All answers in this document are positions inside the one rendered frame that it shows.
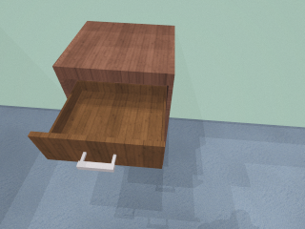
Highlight handle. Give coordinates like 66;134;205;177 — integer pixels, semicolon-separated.
76;152;117;173

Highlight drawer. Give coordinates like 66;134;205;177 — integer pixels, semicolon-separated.
28;80;167;169

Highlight cabinet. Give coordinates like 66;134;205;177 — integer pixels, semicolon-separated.
52;21;175;165

